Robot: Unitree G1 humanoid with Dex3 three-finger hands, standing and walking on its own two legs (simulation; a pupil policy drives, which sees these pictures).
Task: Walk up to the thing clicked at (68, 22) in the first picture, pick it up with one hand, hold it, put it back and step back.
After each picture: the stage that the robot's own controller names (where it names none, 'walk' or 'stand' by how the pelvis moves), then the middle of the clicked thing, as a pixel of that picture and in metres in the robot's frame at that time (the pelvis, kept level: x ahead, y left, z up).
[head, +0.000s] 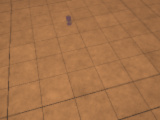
stand; (68, 20) +1.81 +0.21 -0.72
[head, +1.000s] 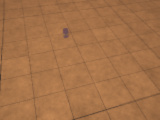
walk; (65, 33) +1.67 +0.18 -0.71
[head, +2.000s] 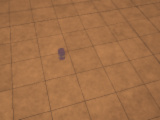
walk; (61, 54) +1.07 +0.20 -0.71
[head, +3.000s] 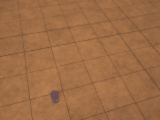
walk; (54, 97) +0.65 +0.20 -0.72
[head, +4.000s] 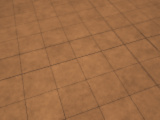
walk; out of the picture +0.41 +0.23 -0.70
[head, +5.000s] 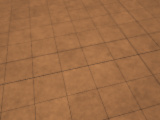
stand; out of the picture +0.36 +0.19 -0.72
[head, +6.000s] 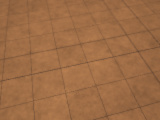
stand; out of the picture +0.35 +0.19 -0.72
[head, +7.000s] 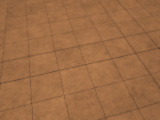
stand; out of the picture +0.35 +0.20 -0.73
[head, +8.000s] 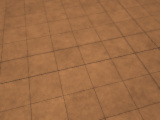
stand; out of the picture +0.34 +0.20 -0.73
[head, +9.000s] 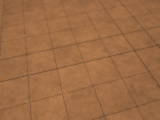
go down; out of the picture +0.34 +0.20 -0.72
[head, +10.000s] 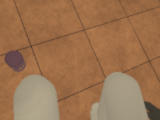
go down; (16, 61) +0.41 +0.25 -0.29
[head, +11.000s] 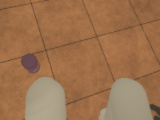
approach; (31, 64) +0.42 +0.25 -0.31
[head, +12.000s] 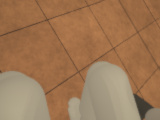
close in; out of the picture +0.39 +0.29 -0.22
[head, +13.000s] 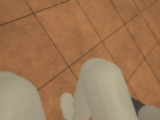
close; out of the picture +0.39 +0.29 -0.22
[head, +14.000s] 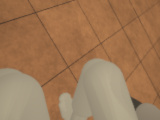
lift; out of the picture +0.37 +0.28 -0.22
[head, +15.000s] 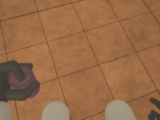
lift; (25, 82) +0.33 +0.20 -0.01
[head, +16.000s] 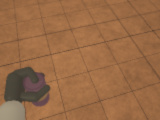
hold; (37, 90) +0.32 +0.18 -0.01
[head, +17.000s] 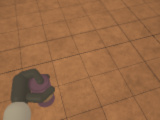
hold; (42, 91) +0.32 +0.16 -0.01
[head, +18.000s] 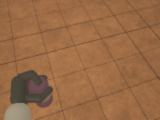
crouch; (41, 92) +0.33 +0.16 -0.04
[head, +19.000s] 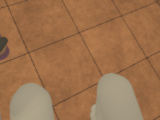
lower; out of the picture +0.46 +0.26 -0.09
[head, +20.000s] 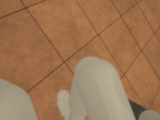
lower; out of the picture +0.42 +0.31 -0.22
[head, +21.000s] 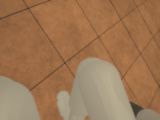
lower; out of the picture +0.41 +0.31 -0.22
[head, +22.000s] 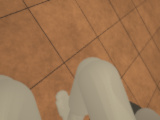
lower; out of the picture +0.41 +0.31 -0.23
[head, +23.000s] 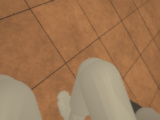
lower; out of the picture +0.41 +0.31 -0.23
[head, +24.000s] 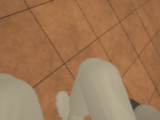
open; out of the picture +0.40 +0.29 -0.23
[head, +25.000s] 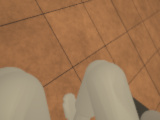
stand; out of the picture +0.41 +0.28 -0.23
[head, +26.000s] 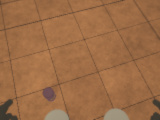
walk; (49, 94) +0.41 +0.21 -0.53
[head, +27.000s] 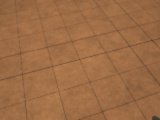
stand; out of the picture +0.37 +0.19 -0.66
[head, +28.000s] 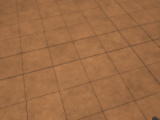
stand; out of the picture +0.38 +0.20 -0.67
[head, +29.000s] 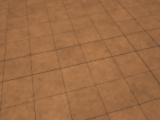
stand; out of the picture +0.39 +0.18 -0.72
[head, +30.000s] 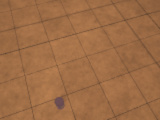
walk; (59, 103) +0.44 +0.17 -0.70
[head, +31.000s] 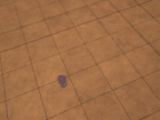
walk; (62, 81) +0.69 +0.26 -0.69
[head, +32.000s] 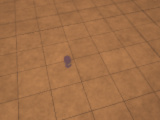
stand; (67, 61) +1.02 +0.19 -0.70
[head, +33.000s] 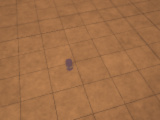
stand; (69, 64) +1.01 +0.18 -0.72
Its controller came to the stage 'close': yes
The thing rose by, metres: 0.71
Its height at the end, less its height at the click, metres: +0.00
